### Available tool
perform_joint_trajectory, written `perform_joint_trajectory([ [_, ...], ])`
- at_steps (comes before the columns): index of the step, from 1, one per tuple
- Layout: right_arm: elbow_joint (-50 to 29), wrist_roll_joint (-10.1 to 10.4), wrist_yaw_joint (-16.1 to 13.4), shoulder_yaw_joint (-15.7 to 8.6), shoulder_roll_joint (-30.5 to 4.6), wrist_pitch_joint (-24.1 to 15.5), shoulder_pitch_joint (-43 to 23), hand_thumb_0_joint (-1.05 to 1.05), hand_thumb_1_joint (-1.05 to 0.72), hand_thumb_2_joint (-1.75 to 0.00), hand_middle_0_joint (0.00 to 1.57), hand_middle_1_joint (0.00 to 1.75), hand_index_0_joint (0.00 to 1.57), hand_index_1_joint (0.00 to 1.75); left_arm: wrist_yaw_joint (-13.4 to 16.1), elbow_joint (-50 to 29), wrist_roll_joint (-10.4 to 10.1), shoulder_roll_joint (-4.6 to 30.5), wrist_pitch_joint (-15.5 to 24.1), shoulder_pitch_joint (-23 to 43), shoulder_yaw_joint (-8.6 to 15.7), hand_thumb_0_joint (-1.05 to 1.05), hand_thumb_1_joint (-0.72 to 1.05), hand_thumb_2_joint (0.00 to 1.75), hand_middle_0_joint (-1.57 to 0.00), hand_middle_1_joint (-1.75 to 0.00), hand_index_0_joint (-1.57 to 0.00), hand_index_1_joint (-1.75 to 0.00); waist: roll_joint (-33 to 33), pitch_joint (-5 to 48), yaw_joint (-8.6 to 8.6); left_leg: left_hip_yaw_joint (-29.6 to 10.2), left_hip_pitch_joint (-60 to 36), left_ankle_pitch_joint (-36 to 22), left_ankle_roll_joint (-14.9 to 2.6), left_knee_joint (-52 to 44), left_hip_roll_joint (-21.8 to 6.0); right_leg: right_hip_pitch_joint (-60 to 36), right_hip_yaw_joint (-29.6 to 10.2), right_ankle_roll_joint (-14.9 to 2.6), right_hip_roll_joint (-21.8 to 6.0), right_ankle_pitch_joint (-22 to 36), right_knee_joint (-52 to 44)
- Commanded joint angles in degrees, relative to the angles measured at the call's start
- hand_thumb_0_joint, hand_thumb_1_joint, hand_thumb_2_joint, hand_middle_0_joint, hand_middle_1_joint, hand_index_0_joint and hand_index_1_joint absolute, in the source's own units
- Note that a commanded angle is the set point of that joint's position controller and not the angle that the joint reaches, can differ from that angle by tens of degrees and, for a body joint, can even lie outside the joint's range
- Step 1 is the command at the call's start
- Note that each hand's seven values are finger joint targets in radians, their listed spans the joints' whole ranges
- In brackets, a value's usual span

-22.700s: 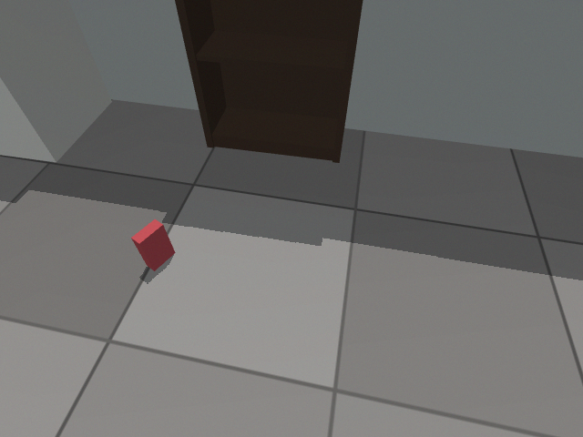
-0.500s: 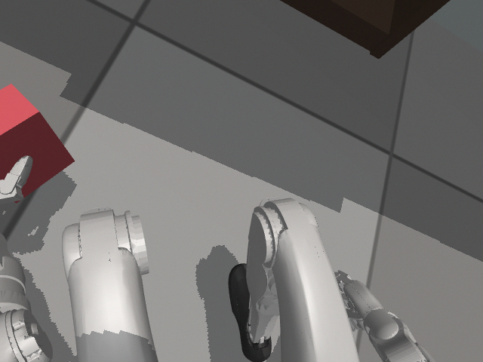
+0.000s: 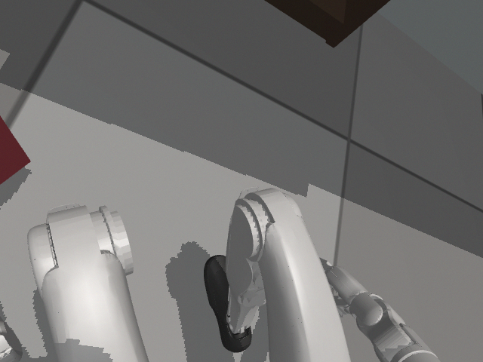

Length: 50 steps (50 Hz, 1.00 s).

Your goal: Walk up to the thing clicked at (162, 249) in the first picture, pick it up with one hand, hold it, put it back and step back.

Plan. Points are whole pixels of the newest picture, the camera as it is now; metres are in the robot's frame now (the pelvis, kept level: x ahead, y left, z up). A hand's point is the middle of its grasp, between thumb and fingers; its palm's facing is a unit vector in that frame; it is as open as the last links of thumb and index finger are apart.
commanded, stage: lower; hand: left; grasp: from the side
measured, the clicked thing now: out of the picture +0.41 +0.33 -0.16
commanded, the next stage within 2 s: loosen in 1.42 s
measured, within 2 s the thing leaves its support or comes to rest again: rests again in 0.78 s
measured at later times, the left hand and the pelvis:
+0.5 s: hand out of the picture +0.38 +0.34 -0.16, palm faces +0.53 -0.85 +0.01, open 9.0 cm; pelvis +0.00 +0.00 +0.00, yaw -1 degrees
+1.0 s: hand out of the picture +0.38 +0.34 -0.17, palm faces +0.53 -0.85 +0.02, open 9.0 cm; pelvis -0.01 +0.01 -0.01, yaw -2 degrees
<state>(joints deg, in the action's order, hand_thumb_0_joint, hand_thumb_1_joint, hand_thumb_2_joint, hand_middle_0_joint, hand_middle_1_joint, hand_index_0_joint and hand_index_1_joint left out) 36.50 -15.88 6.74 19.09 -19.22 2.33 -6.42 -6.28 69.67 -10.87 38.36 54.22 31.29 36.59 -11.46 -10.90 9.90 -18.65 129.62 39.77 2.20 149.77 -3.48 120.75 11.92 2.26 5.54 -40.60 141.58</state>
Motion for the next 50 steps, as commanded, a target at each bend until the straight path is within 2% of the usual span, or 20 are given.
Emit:
perform_joint_trajectory([
  [1, -2.6, -0.2, -0.8, -4.7, -18.4, -0.2, 2.2, 0.00, -0.91, -0.90, 0.20, 0.30, 0.20, 0.30, 0.6, -8.0, 0.4, 13.5, 5.5, 11.3, 0.0, 0.00, 0.19, 1.08, -1.17, -1.24, -1.20, -1.23, 26.0, 32.3, 2.60, 5.8, -22.3, -4.2, -0.98, -16.9, -2.1, -13.7, 5.2, -3.45, 1.6, 9.6, -12.6],
  [5, -3.0, -0.8, -0.6, -3.9, -18.8, -0.5, 1.7, 0.00, -0.91, -0.90, 0.20, 0.30, 0.20, 0.30, 0.8, -6.3, 0.0, 14.0, 6.3, 9.8, 0.5, 0.00, 0.20, 1.08, -1.18, -1.25, -1.21, -1.23, 25.8, 33.1, 2.35, 5.7, -23.2, -5.8, -0.82, -16.3, -2.1, -15.5, 5.4, -3.36, 1.9, 11.1, -12.2],
  [8, -3.2, -1.0, -0.5, -3.3, -19.2, -0.7, 1.4, 0.00, -0.91, -0.90, 0.20, 0.30, 0.20, 0.30, 1.0, -5.4, 0.0, 13.9, 6.8, 11.1, -0.2, 0.00, 0.22, 1.10, -1.18, -1.25, -1.21, -1.23, 25.2, 31.5, 3.53, 5.5, -22.3, -4.9, -1.01, -15.9, -2.1, -15.3, 5.8, -3.22, 1.9, 10.9, -12.5],
  [10, -3.4, -1.1, -0.4, -3.0, -19.5, -0.7, 0.9, 0.00, -0.91, -0.90, 0.20, 0.30, 0.20, 0.30, 1.2, -5.0, 0.2, 14.7, 7.2, 10.6, 0.0, 0.00, 0.23, 1.10, -1.19, -1.25, -1.22, -1.23, 25.7, 31.3, 3.38, 5.0, -23.1, -5.1, -0.77, -16.4, -2.2, -15.1, 6.3, -3.25, 2.0, 10.8, -12.1],
  [11, -3.6, -1.3, -0.4, -3.0, -19.6, -0.7, 1.0, 0.00, -0.91, -0.90, 0.20, 0.30, 0.20, 0.30, 1.3, -5.4, 0.2, 15.2, 7.3, 9.2, 0.9, 0.00, 0.22, 1.09, -1.18, -1.24, -1.21, -1.22, 26.0, 32.6, 2.59, 5.0, -24.5, -6.7, -0.64, -16.2, -2.3, -15.6, 6.1, -3.31, 2.1, 11.9, -11.9],
  [13, -3.8, -1.4, -0.3, -2.6, -19.7, -0.6, 0.8, 0.00, -0.91, -0.90, 0.20, 0.30, 0.20, 0.30, 1.4, -4.9, 0.1, 14.7, 7.6, 10.2, -0.1, 0.00, 0.21, 1.10, -1.19, -1.25, -1.22, -1.23, 26.5, 32.5, 3.60, 4.8, -24.4, -7.2, -0.56, -15.9, -2.3, -16.0, 6.3, -3.30, 2.1, 12.5, -11.7],
  [15, -3.7, -1.6, -0.3, -2.4, -19.6, -0.8, 0.7, 0.00, -0.91, -0.90, 0.20, 0.30, 0.20, 0.30, 1.5, -5.0, -0.1, 14.6, 7.7, 9.3, 0.1, 0.00, 0.21, 1.09, -1.16, -1.23, -1.19, -1.22, 26.2, 32.3, 3.11, 5.0, -24.4, -7.6, -0.66, -15.7, -2.3, -16.8, 6.1, -3.21, 2.2, 13.2, -12.1],
  [19, -3.8, -1.9, -0.3, -1.9, -19.9, -0.6, 0.0, 0.00, -0.91, -0.90, 0.20, 0.30, 0.20, 0.30, 2.0, -5.6, 0.5, 16.2, 8.2, 9.8, 0.2, 0.00, 0.22, 1.10, -1.16, -1.23, -1.18, -1.22, 27.5, 31.2, 3.42, 4.5, -24.6, -7.0, -0.60, -15.8, -2.4, -16.1, 6.5, -3.22, 2.3, 12.8, -11.8],
  [22, -3.9, -2.1, -0.2, -1.6, -19.9, -0.7, 0.4, 0.00, -0.91, -0.90, 0.20, 0.30, 0.20, 0.30, 2.5, -4.9, 0.2, 15.7, 8.5, 9.6, 0.1, 0.00, 0.21, 1.08, -1.16, -1.21, -1.18, -1.20, 26.4, 32.1, 3.98, 4.4, -24.0, -7.4, -0.71, -15.1, -2.3, -17.6, 6.6, -3.12, 2.4, 13.5, -11.9],
  [27, -4.1, -2.3, -0.2, -1.3, -20.3, -0.6, -0.4, 0.00, -0.90, -0.90, 0.20, 0.30, 0.20, 0.30, 2.9, -3.7, 0.6, 16.0, 8.9, 9.9, -0.5, 0.00, 0.22, 1.08, -1.15, -1.21, -1.18, -1.20, 26.4, 29.6, 4.69, 3.9, -23.9, -6.1, -0.66, -15.6, -2.5, -16.1, 7.2, -3.13, 2.5, 12.3, -11.9],
  [29, -4.4, -2.3, -0.1, -1.1, -20.2, -0.8, -1.2, 0.00, -0.90, -0.90, 0.20, 0.30, 0.20, 0.30, 3.2, -3.4, 0.7, 15.7, 8.9, 9.5, -0.6, 0.00, 0.23, 1.09, -1.15, -1.21, -1.18, -1.20, 26.7, 28.8, 4.13, 3.8, -23.4, -5.4, -0.64, -15.9, -2.5, -15.4, 7.4, -3.16, 2.5, 11.7, -11.7],
  [32, -4.6, -2.5, 0.0, -0.8, -20.5, -0.8, -0.9, 0.00, -0.90, -0.90, 0.20, 0.30, 0.20, 0.30, 3.5, -2.9, 0.6, 15.9, 9.7, 9.9, -0.7, 0.00, 0.24, 1.10, -1.15, -1.21, -1.18, -1.20, 26.3, 29.2, 4.82, 3.6, -24.2, -5.9, -0.60, -15.6, -2.6, -16.3, 7.7, -3.09, 2.7, 12.2, -11.6],
  [36, -4.8, -2.7, 0.0, -0.4, -20.6, -0.9, -1.5, 0.00, -0.90, -0.90, 0.20, 0.30, 0.20, 0.30, 3.5, -2.0, 0.4, 16.1, 10.3, 8.9, -0.6, 0.00, 0.26, 1.10, -1.15, -1.21, -1.18, -1.19, 26.5, 29.4, 4.42, 3.5, -24.3, -6.1, -0.58, -15.4, -2.6, -16.3, 7.8, -3.11, 2.9, 12.6, -11.5],
  [37, -4.9, -2.8, 0.0, -0.3, -20.6, -0.9, -1.7, 0.00, -0.90, -0.90, 0.20, 0.30, 0.20, 0.30, 3.6, -1.8, 0.6, 15.7, 10.3, 9.7, -1.2, 0.00, 0.28, 1.10, -1.16, -1.21, -1.18, -1.20, 26.5, 28.6, 5.09, 3.3, -24.4, -6.0, -0.60, -15.5, -2.7, -15.9, 8.0, -3.05, 2.8, 12.5, -11.6],
  [40, -4.9, -3.0, 0.0, 0.1, -20.5, -0.9, -1.6, 0.00, -0.90, -0.90, 0.20, 0.30, 0.20, 0.30, 3.9, -1.1, 0.5, 16.1, 10.6, 8.6, -0.6, 0.00, 0.27, 1.11, -1.15, -1.21, -1.17, -1.20, 26.1, 28.9, 4.86, 3.2, -24.5, -6.8, -0.65, -15.1, -2.7, -16.9, 8.0, -2.95, 3.0, 13.2, -11.6],
  [41, -5.0, -3.0, -0.1, 0.2, -20.8, -0.9, -1.6, 0.00, -0.90, -0.90, 0.20, 0.30, 0.20, 0.30, 4.2, -1.1, 0.5, 17.4, 10.6, 9.3, 0.1, 0.00, 0.28, 1.10, -1.15, -1.20, -1.17, -1.19, 25.5, 28.8, 4.73, 3.3, -23.6, -6.2, -0.83, -14.8, -2.6, -17.2, 7.9, -2.89, 3.0, 12.8, -11.9],
  [42, -5.0, -3.0, -0.1, 0.3, -20.6, -0.9, -2.1, 0.00, -0.90, -0.90, 0.20, 0.30, 0.20, 0.30, 4.2, -0.7, 0.4, 17.1, 10.8, 8.9, -0.2, 0.00, 0.27, 1.10, -1.15, -1.20, -1.17, -1.19, 25.5, 28.2, 4.61, 3.4, -23.1, -5.8, -0.88, -14.7, -2.7, -16.7, 7.9, -2.99, 3.0, 12.5, -11.7],
  [43, -5.3, -3.0, 0.0, 0.4, -20.9, -1.0, -2.2, 0.00, -0.90, -0.90, 0.20, 0.30, 0.20, 0.30, 4.1, 0.3, 0.5, 16.7, 10.8, 9.4, -0.9, 0.00, 0.27, 1.09, -1.15, -1.19, -1.17, -1.18, 25.0, 26.8, 5.29, 3.2, -22.3, -4.4, -0.97, -15.0, -2.7, -15.9, 8.2, -3.00, 3.0, 11.4, -11.9],
  [47, -5.3, -3.0, -0.1, 0.7, -21.2, -0.8, -2.4, 0.00, -0.90, -0.90, 0.20, 0.30, 0.20, 0.30, 4.1, 1.1, 0.4, 17.8, 11.0, 8.5, 0.0, 0.00, 0.27, 1.10, -1.15, -1.19, -1.17, -1.19, 24.7, 26.9, 4.97, 3.1, -22.3, -4.3, -1.04, -14.7, -2.8, -16.2, 8.3, -2.94, 3.2, 11.4, -11.7],
  [50, -5.5, -3.2, -0.1, 0.7, -21.1, -0.9, -2.6, 0.00, -0.89, -0.90, 0.20, 0.30, 0.20, 0.30, 3.7, 0.9, 0.1, 16.1, 11.2, 8.2, -1.1, 0.00, 0.30, 1.10, -1.16, -1.20, -1.18, -1.19, 24.4, 26.3, 5.12, 3.1, -22.1, -3.8, -1.03, -14.8, -2.7, -16.3, 8.5, -2.87, 3.2, 11.3, -12.1],
])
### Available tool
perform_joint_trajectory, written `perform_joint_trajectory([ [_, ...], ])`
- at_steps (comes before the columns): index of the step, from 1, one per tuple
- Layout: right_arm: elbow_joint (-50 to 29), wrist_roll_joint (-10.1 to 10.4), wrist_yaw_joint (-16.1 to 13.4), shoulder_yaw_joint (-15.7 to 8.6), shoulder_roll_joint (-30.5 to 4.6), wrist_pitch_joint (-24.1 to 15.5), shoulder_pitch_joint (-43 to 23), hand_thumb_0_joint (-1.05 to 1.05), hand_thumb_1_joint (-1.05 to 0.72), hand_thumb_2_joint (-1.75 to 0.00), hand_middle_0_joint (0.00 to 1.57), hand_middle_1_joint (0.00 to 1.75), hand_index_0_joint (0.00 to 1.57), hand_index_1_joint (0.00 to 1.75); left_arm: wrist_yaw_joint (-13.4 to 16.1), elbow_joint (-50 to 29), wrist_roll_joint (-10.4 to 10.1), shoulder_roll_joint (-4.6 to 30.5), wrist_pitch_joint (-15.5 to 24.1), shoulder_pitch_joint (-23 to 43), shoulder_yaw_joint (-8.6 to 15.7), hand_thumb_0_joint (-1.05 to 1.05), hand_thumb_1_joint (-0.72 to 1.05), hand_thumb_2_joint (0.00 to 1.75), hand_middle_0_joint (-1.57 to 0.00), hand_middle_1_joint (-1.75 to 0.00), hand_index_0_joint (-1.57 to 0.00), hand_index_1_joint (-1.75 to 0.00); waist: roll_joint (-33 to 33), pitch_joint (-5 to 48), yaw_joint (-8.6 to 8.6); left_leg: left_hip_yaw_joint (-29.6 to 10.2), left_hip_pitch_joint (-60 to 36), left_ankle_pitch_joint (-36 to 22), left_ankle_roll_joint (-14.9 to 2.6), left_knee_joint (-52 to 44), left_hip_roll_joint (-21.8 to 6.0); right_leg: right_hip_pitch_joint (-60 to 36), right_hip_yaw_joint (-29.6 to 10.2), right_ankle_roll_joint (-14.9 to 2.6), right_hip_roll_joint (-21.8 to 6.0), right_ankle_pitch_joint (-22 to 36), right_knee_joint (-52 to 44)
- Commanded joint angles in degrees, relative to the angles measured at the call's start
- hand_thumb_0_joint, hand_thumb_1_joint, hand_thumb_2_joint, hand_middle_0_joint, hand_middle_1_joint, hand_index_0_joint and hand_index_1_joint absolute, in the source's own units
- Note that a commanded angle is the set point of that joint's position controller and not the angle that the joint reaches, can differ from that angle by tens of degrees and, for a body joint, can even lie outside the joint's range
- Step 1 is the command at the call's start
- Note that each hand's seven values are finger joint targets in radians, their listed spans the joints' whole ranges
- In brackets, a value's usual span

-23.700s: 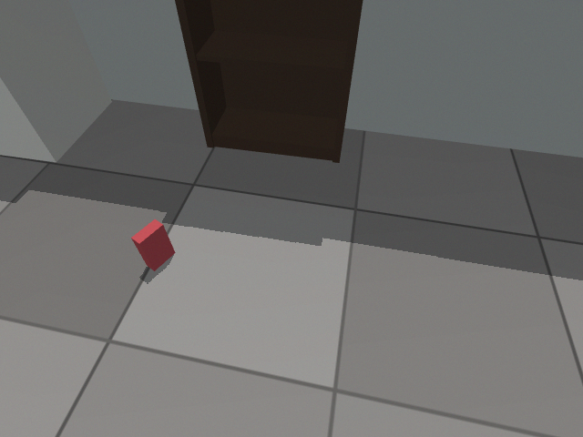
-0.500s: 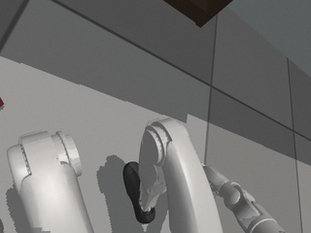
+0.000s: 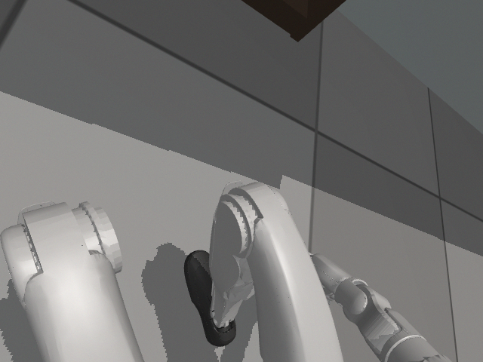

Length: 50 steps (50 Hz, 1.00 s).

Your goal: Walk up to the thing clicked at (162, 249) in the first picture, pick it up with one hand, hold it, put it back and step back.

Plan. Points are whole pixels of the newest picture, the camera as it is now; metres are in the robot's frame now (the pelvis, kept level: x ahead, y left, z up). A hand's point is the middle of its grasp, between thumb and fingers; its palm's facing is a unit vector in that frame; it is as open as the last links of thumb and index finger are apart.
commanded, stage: lower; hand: left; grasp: from the side
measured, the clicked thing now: out of the picture +0.40 +0.34 -0.18
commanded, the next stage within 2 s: loosen in 0.42 s
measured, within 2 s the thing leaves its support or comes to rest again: neither
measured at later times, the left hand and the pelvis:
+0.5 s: hand out of the picture +0.37 +0.35 -0.16, palm faces +0.56 -0.83 +0.02, open 9.0 cm; pelvis +0.00 +0.00 +0.00, yaw +0 degrees
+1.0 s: hand out of the picture +0.37 +0.34 -0.17, palm faces +0.56 -0.83 +0.02, open 15.7 cm; pelvis +0.00 +0.00 +0.00, yaw +0 degrees
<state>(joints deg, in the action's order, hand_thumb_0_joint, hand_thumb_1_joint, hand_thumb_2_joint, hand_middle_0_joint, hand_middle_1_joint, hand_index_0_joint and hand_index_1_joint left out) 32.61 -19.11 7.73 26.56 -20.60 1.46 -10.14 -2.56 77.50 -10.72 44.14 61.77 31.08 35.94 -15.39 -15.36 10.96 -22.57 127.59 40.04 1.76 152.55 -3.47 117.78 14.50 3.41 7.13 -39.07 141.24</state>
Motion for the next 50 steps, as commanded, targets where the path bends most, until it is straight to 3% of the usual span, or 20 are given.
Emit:
perform_joint_trajectory([
  [1, -1.6, 0.2, -1.0, -7.0, -19.8, -0.2, 1.0, 0.00, -0.90, -0.90, 0.20, 0.30, 0.20, 0.30, -0.1, -6.7, 0.0, 10.0, 3.6, 7.7, -0.5, 0.00, 0.29, 1.10, -1.16, -1.20, -1.18, -1.19, 28.3, 30.0, 3.90, 6.9, -20.0, -3.7, -0.56, -18.0, -2.7, -12.4, 6.1, -4.13, 1.6, 9.4, -11.5],
  [5, -1.7, 0.2, -1.0, -6.9, -19.6, -0.1, 1.1, 0.00, -0.89, -0.90, 0.20, 0.30, 0.20, 0.30, -0.1, -7.8, 0.1, 10.9, 3.6, 6.4, 0.2, 0.00, 0.29, 1.10, -1.16, -1.19, -1.18, -1.18, 29.9, 31.4, 2.96, 6.7, -21.2, -5.1, -0.23, -18.2, -2.7, -13.0, 6.2, -4.19, 1.7, 10.2, -10.9],
  [10, -1.8, 0.3, -1.0, -7.4, -19.7, 0.0, 1.3, 0.00, -0.89, -0.90, 0.20, 0.30, 0.20, 0.30, 0.0, -8.5, 0.1, 9.7, 2.9, 5.5, -0.3, 0.00, 0.28, 1.11, -1.16, -1.19, -1.18, -1.19, 29.7, 30.8, 3.09, 6.6, -21.6, -5.3, -0.20, -18.7, -2.9, -12.3, 6.2, -4.25, 1.6, 10.4, -10.9],
  [11, -2.1, 0.4, -0.9, -7.1, -19.3, -0.1, 0.7, 0.00, -0.90, -0.90, 0.20, 0.30, 0.20, 0.30, -0.2, -8.7, -0.2, 7.8, 3.0, 5.2, -1.8, 0.00, 0.28, 1.11, -1.16, -1.19, -1.18, -1.19, 29.5, 30.2, 2.92, 6.6, -21.6, -4.3, -0.23, -18.8, -2.8, -11.7, 6.2, -4.26, 1.7, 9.4, -11.0],
  [12, -1.9, 0.4, -1.0, -7.3, -19.6, -0.1, 1.3, 0.00, -0.89, -0.90, 0.20, 0.30, 0.20, 0.30, 0.1, -8.4, -0.3, 9.8, 2.8, 4.7, 0.4, 0.00, 0.28, 1.12, -1.17, -1.20, -1.18, -1.19, 29.6, 30.7, 3.06, 6.6, -21.6, -5.0, -0.24, -18.7, -2.9, -12.6, 6.4, -4.21, 1.7, 10.1, -11.1],
  [13, -2.0, 0.5, -1.0, -7.4, -19.8, -0.1, 0.8, 0.00, -0.90, -0.90, 0.20, 0.30, 0.20, 0.30, 0.2, -9.4, -0.2, 10.4, 3.0, 5.2, 0.2, 0.00, 0.27, 1.09, -1.17, -1.18, -1.18, -1.18, 30.1, 30.1, 2.38, 6.5, -21.5, -4.5, -0.20, -19.2, -2.9, -11.7, 6.3, -4.33, 1.6, 9.5, -10.9],
  [17, -2.2, 0.6, -0.9, -7.1, -19.3, -0.3, 0.7, 0.00, -0.90, -0.90, 0.20, 0.30, 0.20, 0.30, 0.1, -9.3, -0.4, 8.8, 2.9, 6.1, -1.5, 0.00, 0.29, 1.09, -1.17, -1.18, -1.18, -1.17, 29.5, 30.7, 3.34, 6.7, -20.7, -4.2, -0.46, -18.2, -2.7, -12.1, 6.2, -4.31, 1.8, 9.7, -11.1],
  [22, -2.1, 0.7, -1.0, -7.5, -19.5, -0.5, 1.0, 0.00, -0.89, -0.90, 0.20, 0.30, 0.20, 0.30, 0.1, -9.9, -0.5, 9.7, 2.9, 6.3, -0.6, 0.00, 0.27, 1.08, -1.16, -1.17, -1.18, -1.17, 28.7, 30.7, 3.36, 6.8, -20.6, -3.3, -0.60, -18.4, -2.9, -12.0, 6.2, -4.25, 1.8, 9.1, -11.5],
  [25, -1.9, 0.7, -1.0, -7.4, -19.4, -0.6, 0.8, 0.00, -0.89, -0.90, 0.20, 0.30, 0.20, 0.30, 0.1, -9.3, -0.1, 9.4, 3.0, 6.8, -1.4, 0.00, 0.29, 1.07, -1.15, -1.15, -1.16, -1.15, 29.7, 30.5, 3.70, 6.5, -20.6, -3.5, -0.47, -18.6, -2.8, -11.3, 6.3, -4.38, 1.8, 9.5, -10.9],
  [26, -2.2, 0.7, -0.9, -7.0, -18.8, -0.7, 1.0, 0.00, -0.89, -0.89, 0.20, 0.30, 0.20, 0.30, 0.0, -9.7, 0.0, 7.6, 3.0, 7.7, -3.5, 0.00, 0.26, 0.99, -1.18, -1.14, -1.21, -1.12, 29.1, 31.1, 4.33, 6.5, -21.2, -4.1, -0.51, -18.4, -2.8, -12.1, 6.2, -4.28, 1.8, 9.9, -11.3],
  [27, -2.3, 0.8, -1.0, -7.3, -19.1, -0.7, 0.8, 0.00, -0.90, -0.89, 0.20, 0.30, 0.20, 0.30, 0.0, -10.0, -0.2, 8.7, 3.1, 7.3, -2.1, 0.00, 0.18, 0.91, -1.10, -1.06, -1.13, -1.04, 28.7, 31.2, 3.49, 6.6, -21.0, -4.0, -0.61, -18.1, -2.8, -12.1, 6.1, -4.27, 1.8, 9.7, -11.3],
  [30, -1.7, 0.7, -1.0, -7.1, -18.7, -0.6, 1.0, 0.00, -0.90, -0.89, 0.20, 0.30, 0.20, 0.30, 0.0, -8.2, -0.2, 7.6, 2.9, 6.6, -2.9, 0.00, 0.03, 0.67, -0.92, -0.82, -0.95, -0.80, 28.6, 30.6, 3.57, 6.7, -20.7, -3.5, -0.64, -18.3, -2.7, -12.0, 6.0, -4.18, 1.9, 9.2, -11.4],
  [31, -2.0, 0.6, -1.0, -7.3, -19.0, -0.6, 1.2, 0.00, -0.90, -0.89, 0.20, 0.30, 0.20, 0.30, 0.2, -9.7, -0.2, 8.8, 3.2, 7.4, -1.8, 0.00, -0.05, 0.59, -0.84, -0.74, -0.87, -0.72, 28.6, 31.8, 3.55, 6.6, -21.2, -4.6, -0.54, -18.0, -2.8, -12.4, 6.1, -4.20, 1.9, 10.2, -11.4],
  [33, -1.7, 0.7, -1.1, -7.1, -18.8, -0.5, 0.9, 0.00, -0.90, -0.89, 0.20, 0.30, 0.20, 0.30, 0.1, -8.6, 0.0, 7.4, 3.0, 6.9, -3.4, 0.00, -0.17, 0.44, -0.69, -0.58, -0.71, -0.56, 28.7, 29.7, 3.78, 6.3, -21.1, -4.0, -0.49, -18.7, -2.9, -11.2, 6.3, -4.24, 1.7, 9.3, -11.2],
  [34, -1.8, 0.6, -1.2, -7.3, -18.9, -0.4, 1.3, 0.00, -0.91, -0.89, 0.20, 0.30, 0.20, 0.30, 0.2, -9.8, -0.1, 8.7, 3.0, 6.5, -1.9, 0.00, -0.22, 0.39, -0.65, -0.53, -0.67, -0.51, 29.1, 31.6, 2.99, 6.4, -22.0, -5.0, -0.41, -18.5, -2.9, -12.2, 6.1, -4.23, 1.9, 10.2, -11.2],
  [38, -1.8, 0.5, -1.1, -7.1, -18.4, -0.3, 1.2, 0.00, -0.92, -0.90, 0.20, 0.30, 0.20, 0.30, 0.6, -10.8, -0.3, 8.6, 3.3, 6.9, -2.0, 0.00, -0.40, 0.18, -0.46, -0.31, -0.47, -0.29, 29.9, 32.8, 3.06, 6.6, -22.3, -5.8, -0.40, -18.2, -2.8, -12.7, 5.9, -4.31, 1.9, 10.7, -11.2],
  [39, -1.7, 0.6, -1.1, -7.2, -18.5, -0.3, 1.0, 0.00, -0.92, -0.90, 0.20, 0.30, 0.20, 0.30, 0.7, -10.2, -0.4, 7.5, 3.4, 6.5, -2.3, 0.00, -0.42, 0.15, -0.43, -0.27, -0.44, -0.26, 30.0, 31.6, 3.16, 6.3, -22.1, -5.5, -0.25, -18.6, -2.8, -12.0, 6.1, -4.29, 1.8, 10.4, -10.9],
  [46, -1.3, 0.2, -1.3, -7.2, -18.4, -0.1, 1.6, 0.00, -0.92, -0.90, 0.20, 0.30, 0.20, 0.30, 1.4, -13.2, -0.2, 9.7, 4.1, 7.6, -0.4, 0.00, -0.58, 0.00, -0.18, -0.04, -0.19, -0.04, 30.7, 34.1, 2.97, 6.6, -23.4, -7.7, -0.24, -18.0, -2.9, -14.0, 5.6, -4.20, 1.8, 12.5, -10.9],
  [47, -1.1, 0.2, -1.3, -7.1, -18.2, 0.0, 1.0, 0.00, -0.93, -0.90, 0.20, 0.30, 0.20, 0.30, 1.3, -10.2, 0.1, 8.3, 3.7, 5.6, -1.9, 0.00, -0.60, 0.00, -0.16, -0.02, -0.17, -0.01, 30.9, 32.6, 2.98, 6.6, -22.7, -6.9, -0.30, -18.1, -2.9, -13.0, 5.5, -4.25, 1.8, 11.7, -10.9],
  [50, -1.6, 0.2, -1.7, -7.1, -18.7, 0.4, 1.0, 0.00, -0.90, -0.90, 0.20, 0.30, 0.20, 0.30, 1.1, -11.8, 0.5, 11.7, 3.5, 5.6, 0.3, 0.00, -0.49, 0.04, -0.09, -0.04, -0.10, -0.03, 30.6, 32.4, 2.52, 6.6, -22.6, -6.5, -0.45, -18.3, -3.1, -13.7, 5.4, -4.10, 1.7, 11.1, -11.6],
])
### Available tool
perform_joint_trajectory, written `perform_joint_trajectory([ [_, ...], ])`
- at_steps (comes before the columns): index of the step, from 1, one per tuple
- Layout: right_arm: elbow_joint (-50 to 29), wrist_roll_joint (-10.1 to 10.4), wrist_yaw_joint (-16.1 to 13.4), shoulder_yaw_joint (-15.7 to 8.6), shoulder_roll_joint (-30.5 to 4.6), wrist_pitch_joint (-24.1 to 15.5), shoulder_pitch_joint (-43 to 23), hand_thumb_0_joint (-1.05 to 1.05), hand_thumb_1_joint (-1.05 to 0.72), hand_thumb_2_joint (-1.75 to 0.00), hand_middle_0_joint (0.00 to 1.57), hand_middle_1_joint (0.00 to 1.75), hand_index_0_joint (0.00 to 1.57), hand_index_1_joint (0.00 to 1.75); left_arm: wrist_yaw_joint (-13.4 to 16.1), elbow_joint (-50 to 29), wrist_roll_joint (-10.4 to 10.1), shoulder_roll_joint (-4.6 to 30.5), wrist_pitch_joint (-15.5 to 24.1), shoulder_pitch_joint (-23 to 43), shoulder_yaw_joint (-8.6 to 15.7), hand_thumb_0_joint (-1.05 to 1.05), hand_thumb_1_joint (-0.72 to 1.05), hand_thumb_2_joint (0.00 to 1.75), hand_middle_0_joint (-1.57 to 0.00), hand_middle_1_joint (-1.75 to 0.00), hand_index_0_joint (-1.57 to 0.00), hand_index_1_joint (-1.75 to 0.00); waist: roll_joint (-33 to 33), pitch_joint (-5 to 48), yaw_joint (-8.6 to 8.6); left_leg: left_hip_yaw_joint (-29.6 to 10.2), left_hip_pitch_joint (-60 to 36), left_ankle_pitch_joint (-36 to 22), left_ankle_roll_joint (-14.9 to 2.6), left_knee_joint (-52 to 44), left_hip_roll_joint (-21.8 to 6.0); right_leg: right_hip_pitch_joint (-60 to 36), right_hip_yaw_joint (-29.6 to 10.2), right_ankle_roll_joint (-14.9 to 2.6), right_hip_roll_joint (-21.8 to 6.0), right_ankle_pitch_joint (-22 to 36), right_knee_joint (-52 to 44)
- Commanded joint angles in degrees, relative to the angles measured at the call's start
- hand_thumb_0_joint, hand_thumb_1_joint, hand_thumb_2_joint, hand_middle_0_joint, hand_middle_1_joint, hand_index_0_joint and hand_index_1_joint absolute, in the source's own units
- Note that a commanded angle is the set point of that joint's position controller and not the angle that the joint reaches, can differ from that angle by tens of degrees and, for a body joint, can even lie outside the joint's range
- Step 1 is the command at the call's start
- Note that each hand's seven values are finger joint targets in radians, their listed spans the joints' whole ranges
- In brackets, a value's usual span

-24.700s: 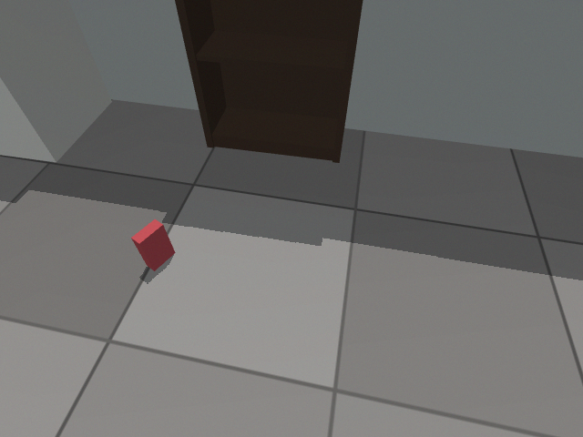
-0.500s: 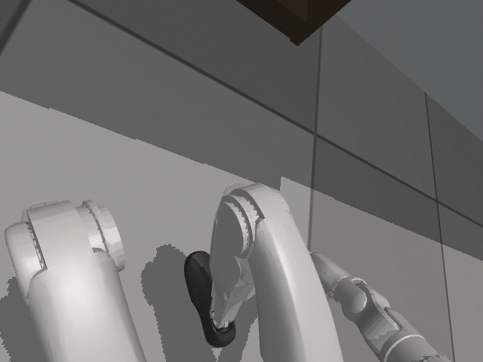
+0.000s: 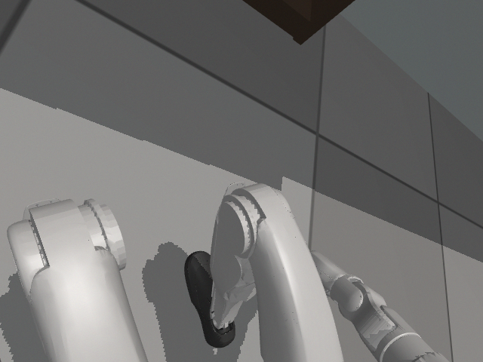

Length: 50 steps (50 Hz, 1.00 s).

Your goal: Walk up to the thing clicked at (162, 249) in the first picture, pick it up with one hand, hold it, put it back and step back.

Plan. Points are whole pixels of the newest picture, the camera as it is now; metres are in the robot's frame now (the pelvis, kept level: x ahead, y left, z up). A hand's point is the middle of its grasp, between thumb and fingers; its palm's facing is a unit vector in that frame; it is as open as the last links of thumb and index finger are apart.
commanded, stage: withdraw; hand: left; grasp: from the side
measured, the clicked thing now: out of the picture +0.39 +0.33 -0.19
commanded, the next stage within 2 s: rise in 0.32 s
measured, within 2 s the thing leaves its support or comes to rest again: neither
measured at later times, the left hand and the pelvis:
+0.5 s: hand out of the picture +0.31 +0.41 -0.05, palm faces +0.55 -0.83 -0.08, open 17.5 cm; pelvis +0.00 -0.01 +0.03, yaw +4 degrees
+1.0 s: hand out of the picture +0.21 +0.37 +0.11, palm faces +0.42 -0.77 -0.48, open 17.6 cm; pelvis +0.02 -0.02 +0.20, yaw +13 degrees
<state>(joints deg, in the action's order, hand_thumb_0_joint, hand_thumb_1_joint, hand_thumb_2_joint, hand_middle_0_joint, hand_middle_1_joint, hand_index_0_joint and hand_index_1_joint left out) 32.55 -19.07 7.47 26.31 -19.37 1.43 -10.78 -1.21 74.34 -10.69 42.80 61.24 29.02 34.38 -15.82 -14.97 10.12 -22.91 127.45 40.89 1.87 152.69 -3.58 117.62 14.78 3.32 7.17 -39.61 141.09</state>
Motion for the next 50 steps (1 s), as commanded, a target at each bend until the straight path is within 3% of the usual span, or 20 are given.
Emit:
perform_joint_trajectory([
  [1, -1.3, 0.2, -1.4, -6.9, -20.0, 0.5, 1.7, 0.00, -0.90, -0.90, 0.20, 0.30, 0.20, 0.30, -0.4, -10.9, 0.8, 16.2, 4.1, 8.3, 3.5, 0.00, -0.48, 0.03, -0.09, -0.02, -0.10, -0.01, 32.1, 32.8, 2.43, 7.3, -22.0, -7.3, -0.67, -18.4, -2.9, -13.7, 4.8, -4.13, 1.6, 11.6, -11.1],
  [4, -1.6, 0.5, -1.6, -7.7, -19.8, 0.9, 2.1, 0.00, -0.90, -0.90, 0.20, 0.30, 0.20, 0.30, -2.1, -14.7, 0.4, 15.5, 2.9, 6.9, 4.2, 0.00, -0.46, 0.04, -0.07, -0.02, -0.08, -0.01, 35.1, 34.1, 1.82, 7.8, -24.3, -8.0, -0.31, -19.7, -3.1, -13.3, 4.3, -4.35, 1.4, 11.8, -10.8],
  [6, -1.8, 1.1, -1.9, -9.0, -20.2, 1.0, 3.2, 0.00, -0.90, -0.90, 0.20, 0.30, 0.20, 0.30, -2.6, -20.2, -0.1, 20.0, 1.6, 6.9, 8.4, 0.00, -0.47, 0.04, -0.07, -0.02, -0.08, -0.01, 38.1, 37.9, 0.19, 8.1, -26.7, -9.5, -0.04, -20.3, -3.1, -13.1, 3.9, -4.61, 1.2, 12.8, -10.1],
  [10, -1.9, 3.2, -2.4, -12.0, -19.9, 1.1, 4.9, 0.00, -0.91, -0.90, 0.20, 0.30, 0.20, 0.30, -5.7, -23.6, -2.1, 15.2, -3.5, 5.1, 7.2, 0.00, -0.50, 0.03, -0.06, -0.03, -0.08, -0.01, 39.3, 39.1, -0.92, 8.9, -26.8, -9.7, 0.14, -22.5, -2.7, -10.8, 3.0, -4.90, 0.6, 13.2, -10.7],
  [12, -1.1, 4.5, -2.5, -13.1, -18.7, 1.4, 7.5, 0.00, -0.90, -0.90, 0.20, 0.30, 0.20, 0.30, -7.5, -24.6, -2.4, 11.2, -7.1, 3.8, 3.7, 0.00, -0.52, 0.02, -0.07, -0.03, -0.08, -0.01, 37.8, 40.1, -0.92, 9.2, -25.7, -8.6, -0.22, -23.2, -2.4, -10.3, 2.6, -4.81, 0.3, 12.4, -11.8],
  [13, -1.8, 5.2, -2.7, -14.4, -19.2, 1.3, 7.7, 0.00, -0.90, -0.89, 0.20, 0.30, 0.20, 0.30, -8.1, -27.0, -2.6, 14.2, -8.5, 3.1, 6.4, 0.00, -0.52, 0.02, -0.06, -0.02, -0.08, 0.00, 37.9, 41.3, -2.18, 9.6, -25.4, -9.4, -0.25, -23.4, -2.3, -10.0, 2.3, -4.90, 0.2, 12.9, -11.6],
  [15, -1.5, 6.6, -2.9, -15.6, -18.0, 1.2, 8.8, 0.00, -0.90, -0.89, 0.20, 0.30, 0.20, 0.30, -10.3, -27.1, -3.4, 8.4, -11.7, 1.6, 1.8, 0.00, -0.56, 0.01, -0.06, -0.03, -0.08, 0.00, 36.1, 40.8, -2.12, 10.0, -24.4, -7.6, -0.52, -24.0, -2.0, -7.9, 1.8, -5.07, 0.0, 11.3, -12.4],
  [18, -1.8, 9.0, -3.2, -17.1, -16.9, 0.8, 9.2, 0.00, -0.88, -0.89, 0.20, 0.30, 0.20, 0.30, -11.9, -26.9, -5.7, 5.1, -15.7, -1.1, 1.6, 0.00, -0.57, 0.02, -0.04, -0.04, -0.08, -0.01, 32.1, 39.2, -3.63, 10.5, -21.3, -3.3, -1.26, -25.8, -1.5, -6.6, 1.5, -5.05, -0.3, 7.5, -13.9],
  [20, -2.5, 10.2, -3.5, -18.3, -16.2, 0.5, 9.3, 0.00, -0.87, -0.89, 0.20, 0.30, 0.20, 0.30, -12.1, -32.8, -6.0, 7.8, -16.9, 3.2, 3.0, 0.00, -0.57, 0.00, -0.03, -0.02, -0.07, 0.00, 30.9, 41.6, -4.43, 11.2, -20.7, -1.5, -1.84, -25.8, -1.4, -6.4, 0.6, -5.17, -0.4, 6.1, -15.1],
  [22, -1.3, 10.9, -3.7, -19.2, -15.2, 0.3, 10.7, 0.00, -0.81, -0.87, 0.21, 0.30, 0.21, 0.30, -13.0, -34.5, -6.4, 5.3, -17.5, 6.3, 1.2, 0.00, -0.48, 0.01, -0.04, 0.00, -0.04, 0.00, 30.2, 41.4, -3.47, 11.8, -20.1, -1.1, -2.00, -26.1, -1.2, -6.0, -0.2, -5.30, -0.6, 5.8, -15.5],
  [23, 0.0, 13.1, -4.3, -21.7, -13.8, 1.0, 11.4, 0.00, -0.89, -0.90, 0.20, 0.30, 0.20, 0.30, -9.9, -26.3, 4.3, 18.4, -22.5, -2.2, 4.4, 0.00, -0.44, 0.02, -0.06, -0.01, -0.06, 0.00, 33.7, 45.4, -7.71, 13.7, -25.9, -3.0, -2.11, -29.9, -1.1, -7.0, -2.2, -5.68, -1.2, 5.3, -18.4],
  [24, -1.6, 13.6, -4.5, -22.8, -14.4, 1.6, 11.1, 0.00, -0.91, -0.90, 0.20, 0.30, 0.20, 0.30, -8.6, -30.8, 3.5, 17.4, -24.2, 1.1, 4.8, 0.00, -0.45, 0.03, -0.06, -0.02, -0.06, -0.01, 35.5, 46.5, -7.15, 13.6, -26.8, -3.2, -1.96, -31.2, -1.7, -6.2, -2.7, -5.78, -1.1, 5.3, -18.7],
  [25, -1.5, 13.9, -4.3, -23.1, -13.8, 1.8, 12.2, 0.00, -0.91, -0.91, 0.20, 0.30, 0.20, 0.30, -8.2, -32.4, 3.9, 12.3, -25.0, 7.3, 0.7, 0.00, -0.47, 0.03, -0.06, -0.02, -0.06, -0.02, 35.2, 46.4, -4.93, 13.7, -26.3, -3.0, -1.87, -31.5, -1.6, -5.4, -2.9, -5.86, -1.2, 5.5, -18.8],
  [26, 0.4, 14.4, -4.1, -23.5, -12.4, 2.3, 14.2, 0.00, -0.93, -0.91, 0.20, 0.30, 0.20, 0.30, -7.9, -35.5, 4.7, 10.5, -26.1, 9.1, -0.8, 0.00, -0.48, 0.03, -0.07, -0.03, -0.07, -0.03, 35.0, 46.4, -5.46, 14.1, -26.5, -2.7, -1.88, -32.6, -1.3, -5.0, -3.0, -5.97, -1.4, 5.3, -19.3],
  [29, -0.2, 15.9, -4.7, -25.0, -12.0, 2.7, 15.0, 0.00, -0.90, -0.90, 0.20, 0.30, 0.20, 0.30, -4.9, -37.4, 7.8, 21.0, -32.0, 3.4, 5.4, 0.00, -0.45, 0.11, -0.06, -0.07, -0.06, -0.07, 36.0, 49.8, -9.67, 15.7, -28.6, -3.3, -2.21, -34.5, -0.8, -7.1, -4.7, -6.01, -1.8, 4.3, -21.2],
  [31, -0.4, 16.6, -5.0, -26.3, -10.6, 3.5, 15.7, 0.00, -0.90, -0.90, 0.20, 0.30, 0.20, 0.30, -4.0, -38.5, 8.8, 18.7, -35.4, -0.3, 4.9, 0.00, -0.49, 0.09, -0.06, -0.06, -0.06, -0.06, 32.8, 52.6, -10.43, 16.9, -29.0, -5.3, -2.51, -35.1, -0.4, -9.7, -6.3, -5.91, -2.2, 5.0, -23.8],
  [35, -1.9, 18.5, -5.8, -28.8, -9.2, 4.3, 16.8, 0.00, -0.90, -0.90, 0.20, 0.30, 0.20, 0.30, -1.8, -41.7, 9.6, 9.8, -42.8, -8.7, 0.1, 0.00, -0.53, 0.07, -0.05, -0.06, -0.05, -0.06, 28.2, 56.0, -10.41, 17.7, -33.4, -7.6, -2.77, -39.8, -0.1, -13.2, -7.4, -5.85, -2.6, 6.5, -29.1],
  [40, -5.0, 20.4, -6.8, -30.4, -7.8, 4.4, 17.2, 0.00, -0.89, -0.90, 0.20, 0.30, 0.20, 0.30, 1.4, -52.9, 9.9, 3.7, -50.2, -13.8, -6.3, 0.00, -0.59, 0.04, -0.05, -0.05, -0.05, -0.05, 24.0, 56.9, -9.67, 18.2, -36.8, -3.2, -3.27, -47.3, 0.2, -18.7, -9.8, -5.49, -3.2, 2.3, -38.9],
  [45, -7.8, 21.6, -8.9, -31.0, -7.0, 4.0, 17.9, 0.00, -0.89, -0.90, 0.20, 0.30, 0.20, 0.30, 5.1, -64.5, 10.1, 4.6, -55.6, -20.8, -5.0, 0.00, -0.60, 0.03, -0.05, -0.04, -0.04, -0.05, 24.0, 60.0, -11.13, 18.0, -48.1, -3.9, -3.09, -56.4, 0.1, -29.0, -11.2, -5.30, -4.1, 2.6, -46.4],
  [50, -7.1, 21.6, -11.4, -29.9, -4.0, 2.7, 18.5, 0.00, -0.90, -0.90, 0.20, 0.30, 0.20, 0.30, 7.8, -63.5, 10.2, -1.2, -59.4, -25.3, -7.8, 0.00, -0.61, 0.02, -0.04, -0.04, -0.04, -0.04, 22.4, 53.0, -10.36, 19.7, -53.2, -7.9, -3.29, -63.0, 0.8, -37.1, -12.3, -5.00, -4.7, 6.0, -53.7],
])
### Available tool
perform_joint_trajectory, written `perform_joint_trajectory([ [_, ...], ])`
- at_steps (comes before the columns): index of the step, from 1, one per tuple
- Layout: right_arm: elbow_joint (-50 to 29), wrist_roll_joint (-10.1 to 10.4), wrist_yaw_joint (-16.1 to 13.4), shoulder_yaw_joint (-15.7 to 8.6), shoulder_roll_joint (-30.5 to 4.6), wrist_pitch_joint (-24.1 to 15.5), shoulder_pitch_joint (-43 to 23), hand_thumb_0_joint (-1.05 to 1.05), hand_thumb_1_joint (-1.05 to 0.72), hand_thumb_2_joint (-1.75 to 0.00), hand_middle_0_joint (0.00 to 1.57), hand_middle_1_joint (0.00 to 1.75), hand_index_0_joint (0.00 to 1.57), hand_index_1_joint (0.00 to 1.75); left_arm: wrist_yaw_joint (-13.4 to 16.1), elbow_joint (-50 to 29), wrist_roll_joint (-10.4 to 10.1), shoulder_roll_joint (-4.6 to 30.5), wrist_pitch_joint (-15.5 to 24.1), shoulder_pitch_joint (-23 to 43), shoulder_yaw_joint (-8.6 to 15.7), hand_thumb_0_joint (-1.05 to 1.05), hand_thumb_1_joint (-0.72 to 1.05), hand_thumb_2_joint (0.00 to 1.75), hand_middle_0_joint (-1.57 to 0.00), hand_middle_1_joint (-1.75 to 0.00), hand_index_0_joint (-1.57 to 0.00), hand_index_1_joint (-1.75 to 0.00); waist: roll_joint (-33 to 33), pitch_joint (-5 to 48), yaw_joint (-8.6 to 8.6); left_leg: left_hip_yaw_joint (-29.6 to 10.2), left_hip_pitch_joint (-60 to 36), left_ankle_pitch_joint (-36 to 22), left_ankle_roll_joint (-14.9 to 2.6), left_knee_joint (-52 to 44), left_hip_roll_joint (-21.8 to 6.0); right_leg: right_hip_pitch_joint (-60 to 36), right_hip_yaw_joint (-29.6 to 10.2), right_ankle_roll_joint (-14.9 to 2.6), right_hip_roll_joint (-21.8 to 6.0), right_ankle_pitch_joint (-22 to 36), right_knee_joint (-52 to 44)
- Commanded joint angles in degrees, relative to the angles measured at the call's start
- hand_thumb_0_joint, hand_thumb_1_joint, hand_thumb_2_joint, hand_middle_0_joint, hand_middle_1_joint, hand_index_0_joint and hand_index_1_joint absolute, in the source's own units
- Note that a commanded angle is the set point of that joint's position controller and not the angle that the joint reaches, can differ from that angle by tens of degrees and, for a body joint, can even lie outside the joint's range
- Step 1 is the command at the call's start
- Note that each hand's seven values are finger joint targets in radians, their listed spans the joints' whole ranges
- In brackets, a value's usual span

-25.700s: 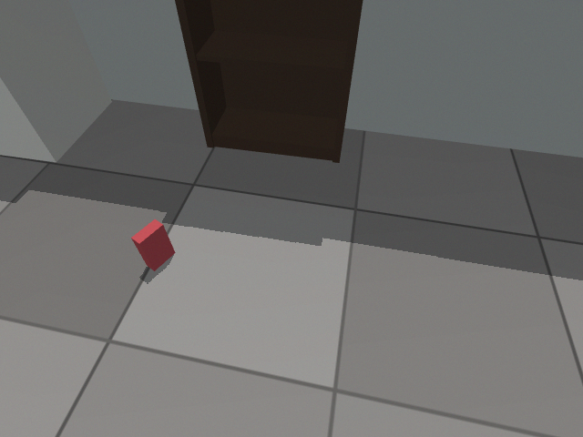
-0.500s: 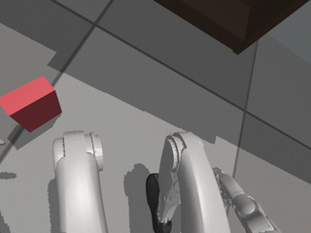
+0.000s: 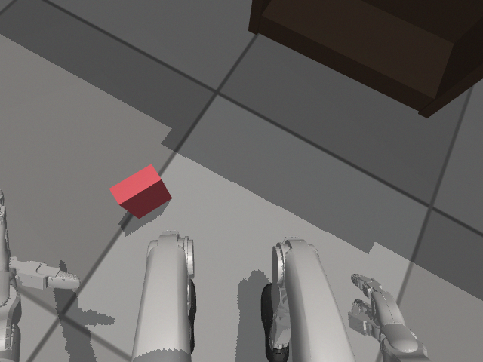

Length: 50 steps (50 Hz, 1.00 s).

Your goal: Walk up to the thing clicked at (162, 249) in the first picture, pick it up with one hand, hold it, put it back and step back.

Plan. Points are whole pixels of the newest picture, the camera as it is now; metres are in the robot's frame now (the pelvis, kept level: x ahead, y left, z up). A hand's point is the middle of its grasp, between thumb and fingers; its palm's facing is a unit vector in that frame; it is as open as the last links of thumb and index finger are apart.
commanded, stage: home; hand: left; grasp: from the side
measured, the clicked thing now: (144, 194) +0.44 +0.26 -0.39
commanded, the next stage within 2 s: none
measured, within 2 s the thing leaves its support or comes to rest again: neither
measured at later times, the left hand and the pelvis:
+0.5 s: hand (9, 263) +0.25 +0.24 +0.12, palm faces +0.22 -0.91 -0.36, open 17.5 cm; pelvis +0.07 +0.01 +0.21, yaw +5 degrees
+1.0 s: hand out of the picture +0.23 +0.20 +0.18, palm faces +0.21 -0.93 -0.30, open 17.6 cm; pelvis +0.08 +0.00 +0.24, yaw +6 degrees
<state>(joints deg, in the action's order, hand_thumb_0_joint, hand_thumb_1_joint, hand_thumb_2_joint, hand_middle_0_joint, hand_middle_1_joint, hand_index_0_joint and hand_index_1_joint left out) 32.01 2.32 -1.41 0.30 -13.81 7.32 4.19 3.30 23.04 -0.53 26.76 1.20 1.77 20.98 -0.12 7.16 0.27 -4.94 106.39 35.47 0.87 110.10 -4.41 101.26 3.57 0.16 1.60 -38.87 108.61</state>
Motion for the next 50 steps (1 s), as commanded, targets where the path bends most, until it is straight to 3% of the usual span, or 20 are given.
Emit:
perform_joint_trajectory([
  [1, -7.1, 0.3, -3.0, -3.8, -9.3, -3.5, 3.1, 0.00, -0.90, -0.90, 0.20, 0.30, 0.20, 0.30, 3.7, -12.6, -0.1, 13.5, 0.1, 0.5, 4.5, 0.00, -0.61, 0.02, -0.04, -0.04, -0.04, -0.04, 6.7, 30.0, -0.56, 2.1, -33.5, -2.6, -2.23, -21.8, 1.8, -22.5, -1.6, -1.75, 0.7, 5.2, -23.3],
  [3, -7.7, 0.2, -3.8, -3.8, -8.9, -4.4, 3.9, 0.00, -0.90, -0.90, 0.20, 0.30, 0.20, 0.30, 4.2, -10.3, -0.2, 9.7, -1.6, -2.9, 1.7, 0.00, -0.61, 0.02, -0.04, -0.04, -0.04, -0.04, 5.7, 28.0, 0.63, 3.1, -35.7, -5.4, -2.24, -23.9, 2.0, -26.8, -2.5, -1.44, 0.4, 7.5, -27.3],
  [5, -7.8, 0.2, -4.4, -3.5, -8.4, -5.4, 4.2, 0.00, -0.90, -0.90, 0.20, 0.30, 0.20, 0.30, 4.7, -10.7, -0.4, 7.5, -3.0, -5.3, -0.3, 0.00, -0.59, 0.03, -0.05, -0.05, -0.04, -0.05, 5.8, 26.1, 0.40, 3.2, -39.5, -5.8, -2.04, -27.6, 2.1, -29.9, -2.5, -1.44, 0.2, 8.0, -30.5],
  [8, -8.2, 0.3, -5.4, -3.2, -8.1, -6.6, 5.9, 0.00, -0.90, -0.90, 0.20, 0.30, 0.20, 0.30, 5.6, -12.5, -0.1, 5.3, -5.0, -6.3, -3.2, 0.00, -0.57, 0.04, -0.05, -0.05, -0.05, -0.05, 6.0, 25.7, 1.81, 3.3, -45.9, -10.0, -1.96, -32.2, 2.4, -36.5, -1.9, -1.33, -0.1, 13.1, -35.0],
  [17, -9.1, 0.1, -8.3, -1.9, -6.3, -9.4, 8.3, 0.00, -0.90, -0.90, 0.20, 0.30, 0.20, 0.30, 8.1, -17.9, 0.2, -0.5, -10.6, -12.7, -10.4, 0.00, -0.59, 0.03, -0.05, -0.05, -0.04, -0.05, 6.5, 18.1, 1.88, 3.8, -62.1, -17.5, -1.22, -47.1, 2.9, -51.6, -0.7, -1.15, -0.6, 19.9, -48.7],
  [24, -11.1, -0.3, -10.1, -1.4, -5.1, -11.0, 9.7, 0.00, -0.90, -0.90, 0.20, 0.30, 0.20, 0.30, 8.9, -26.1, 0.1, -5.5, -14.3, -22.3, -16.0, 0.00, -0.55, 0.06, -0.05, -0.05, -0.05, -0.05, 5.5, 13.2, 2.08, 3.9, -71.3, -24.3, -1.08, -55.5, 3.0, -62.9, 0.1, -0.70, -0.5, 26.3, -57.0],
  [29, -13.1, -0.7, -10.3, -1.3, -4.6, -12.1, 9.2, 0.00, -0.90, -0.90, 0.20, 0.30, 0.20, 0.30, 8.6, -32.0, 0.1, -8.3, -15.2, -28.0, -18.8, 0.00, -0.57, 0.05, -0.05, -0.05, -0.05, -0.05, 4.0, 8.4, 1.31, 3.3, -74.2, -24.9, -0.79, -59.9, 2.8, -65.9, 1.3, -0.81, 0.1, 26.0, -59.9],
  [34, -14.4, -1.1, -10.0, -1.2, -4.5, -13.0, 8.4, 0.00, -0.90, -0.90, 0.20, 0.30, 0.20, 0.30, 7.6, -34.9, 0.0, -8.7, -14.6, -29.1, -19.0, 0.00, -0.54, 0.06, -0.05, -0.06, -0.05, -0.06, 1.0, 2.9, 1.48, 3.9, -73.4, -21.0, -1.11, -62.2, 3.0, -67.0, 1.0, -0.19, 0.0, 23.2, -63.7],
  [40, -14.0, -1.7, -9.7, -1.7, -4.8, -14.1, 9.3, 0.00, -0.90, -0.90, 0.20, 0.30, 0.20, 0.30, 6.2, -34.2, 0.6, -9.3, -13.5, -28.9, -18.6, 0.00, -0.59, 0.03, -0.04, -0.05, -0.04, -0.05, 1.1, 5.3, 1.74, 4.6, -75.9, -25.0, -0.88, -61.8, 3.3, -69.1, 0.0, -0.18, -0.2, 27.1, -63.3],
  [45, -13.6, -1.8, -9.6, -1.8, -5.0, -15.1, 8.9, 0.00, -0.90, -0.90, 0.20, 0.30, 0.20, 0.30, 6.0, -35.3, 0.7, -9.1, -13.2, -25.8, -18.8, 0.00, -0.60, 0.03, -0.04, -0.05, -0.04, -0.05, 2.7, 6.2, 1.98, 4.7, -77.2, -23.6, -0.85, -62.4, 3.5, -69.5, -0.5, -0.22, -0.3, 25.9, -64.0],
  [50, -13.2, -1.9, -9.6, -1.4, -4.7, -15.6, 8.2, 0.00, -0.90, -0.90, 0.20, 0.30, 0.20, 0.30, 6.0, -34.6, 0.7, -8.9, -13.1, -27.4, -18.5, 0.00, -0.61, 0.02, -0.04, -0.05, -0.04, -0.05, 1.8, 5.3, 1.11, 4.8, -76.9, -22.8, -1.03, -62.9, 3.6, -70.1, -0.6, -0.09, -0.4, 25.3, -65.1],
])
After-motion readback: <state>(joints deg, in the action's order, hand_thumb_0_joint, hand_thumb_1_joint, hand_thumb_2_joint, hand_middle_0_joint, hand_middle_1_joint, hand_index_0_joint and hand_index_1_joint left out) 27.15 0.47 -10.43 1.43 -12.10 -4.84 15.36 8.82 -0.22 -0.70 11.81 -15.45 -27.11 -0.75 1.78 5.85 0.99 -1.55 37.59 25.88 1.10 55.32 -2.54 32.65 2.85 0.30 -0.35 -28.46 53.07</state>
